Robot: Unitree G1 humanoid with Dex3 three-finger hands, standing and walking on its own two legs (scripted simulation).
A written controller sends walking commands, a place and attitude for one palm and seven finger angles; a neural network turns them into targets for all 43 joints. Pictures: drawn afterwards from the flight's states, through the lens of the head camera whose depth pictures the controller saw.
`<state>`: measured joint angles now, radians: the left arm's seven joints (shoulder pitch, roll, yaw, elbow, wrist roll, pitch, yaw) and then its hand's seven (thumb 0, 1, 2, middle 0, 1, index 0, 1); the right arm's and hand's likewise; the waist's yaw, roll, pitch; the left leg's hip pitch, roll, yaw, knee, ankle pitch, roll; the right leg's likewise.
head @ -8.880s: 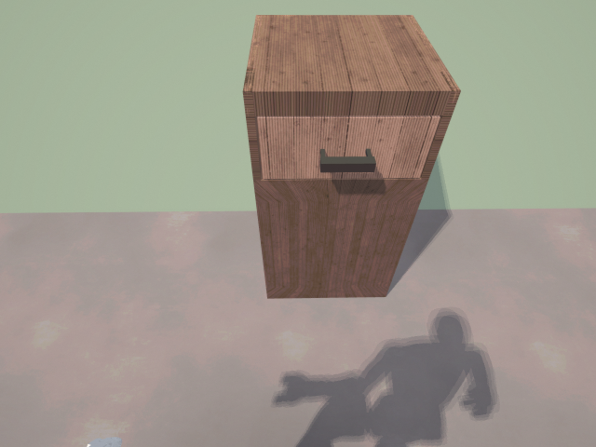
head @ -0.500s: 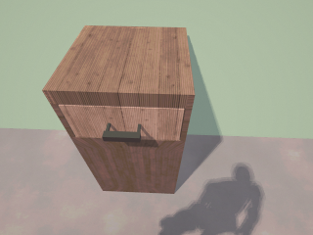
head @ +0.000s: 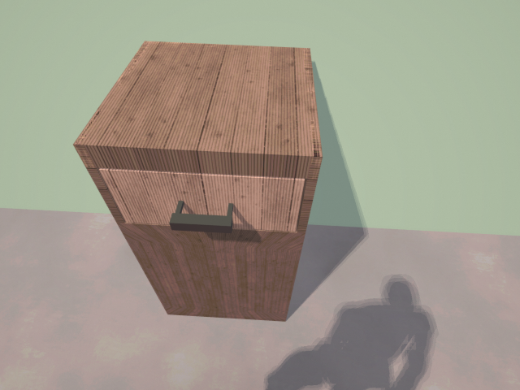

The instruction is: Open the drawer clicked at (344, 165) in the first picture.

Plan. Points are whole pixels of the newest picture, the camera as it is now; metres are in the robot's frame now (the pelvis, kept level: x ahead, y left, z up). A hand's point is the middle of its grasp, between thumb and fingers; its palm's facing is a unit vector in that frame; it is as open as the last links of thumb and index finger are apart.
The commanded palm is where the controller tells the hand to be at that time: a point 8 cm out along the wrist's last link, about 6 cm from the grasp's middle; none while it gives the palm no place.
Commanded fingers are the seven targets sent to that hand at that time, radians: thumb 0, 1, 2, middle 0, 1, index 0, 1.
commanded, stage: look again from close up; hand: left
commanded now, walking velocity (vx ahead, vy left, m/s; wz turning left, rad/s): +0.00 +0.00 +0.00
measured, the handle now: (203, 214) +0.46 +0.16 -0.07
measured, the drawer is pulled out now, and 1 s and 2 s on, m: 0.00 0.00 0.00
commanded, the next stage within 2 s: shuffle to correct the standing spot in 0.16 s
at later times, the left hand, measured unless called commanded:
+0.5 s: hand out of the picture -0.03 +0.16 -0.18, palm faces +0.04 -0.98 -0.17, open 7.4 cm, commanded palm none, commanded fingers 0.00 0.90 0.90 -0.20 -0.30 -0.20 -0.30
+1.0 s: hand out of the picture -0.05 +0.12 -0.18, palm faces +0.10 -0.98 -0.15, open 7.3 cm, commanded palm none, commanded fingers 0.00 0.90 0.90 -0.20 -0.30 -0.20 -0.30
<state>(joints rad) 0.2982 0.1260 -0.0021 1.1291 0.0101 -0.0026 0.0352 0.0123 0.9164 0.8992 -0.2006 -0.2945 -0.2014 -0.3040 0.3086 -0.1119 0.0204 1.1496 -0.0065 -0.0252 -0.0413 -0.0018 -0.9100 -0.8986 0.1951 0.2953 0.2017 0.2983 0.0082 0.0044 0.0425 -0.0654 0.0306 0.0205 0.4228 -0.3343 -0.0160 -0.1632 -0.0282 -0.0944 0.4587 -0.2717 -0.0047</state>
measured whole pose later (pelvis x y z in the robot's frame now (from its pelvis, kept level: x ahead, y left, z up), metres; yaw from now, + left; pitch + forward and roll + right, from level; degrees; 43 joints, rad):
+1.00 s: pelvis -0.04 -0.04 +0.00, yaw +2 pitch -1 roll +0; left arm 0.31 0.14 0.01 1.09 0.01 0.01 0.03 0.01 0.92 0.90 -0.20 -0.29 -0.20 -0.30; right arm 0.35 -0.10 0.01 1.13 -0.02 -0.01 -0.03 0.00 -0.91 -0.90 0.19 0.29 0.20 0.30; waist 0.02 -0.02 0.01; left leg -0.16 0.02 0.05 0.46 -0.28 0.00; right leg -0.22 0.03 -0.15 0.42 -0.20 -0.07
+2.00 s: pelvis -0.01 -0.01 +0.00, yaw +1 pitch -2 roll +0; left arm 0.31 0.10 -0.02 1.14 0.01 -0.01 0.04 0.01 0.91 0.90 -0.20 -0.29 -0.20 -0.30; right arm 0.31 -0.14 0.04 1.15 -0.01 -0.03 -0.04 0.00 -0.91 -0.90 0.19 0.30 0.20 0.30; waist 0.00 0.02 0.05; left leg -0.07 -0.03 0.08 0.40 -0.31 0.05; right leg -0.17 -0.03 -0.11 0.47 -0.26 -0.02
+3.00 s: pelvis -0.04 -0.06 +0.00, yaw +1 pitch -1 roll +0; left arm 0.30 0.14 0.02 1.07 0.02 0.01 0.04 0.01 0.92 0.90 -0.20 -0.29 -0.20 -0.30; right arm 0.35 -0.12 0.00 1.13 -0.02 0.01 -0.02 0.00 -0.91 -0.90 0.19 0.29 0.20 0.30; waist -0.01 0.01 0.01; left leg -0.18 0.04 0.05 0.51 -0.33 0.03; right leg -0.22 0.05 -0.16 0.43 -0.21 -0.10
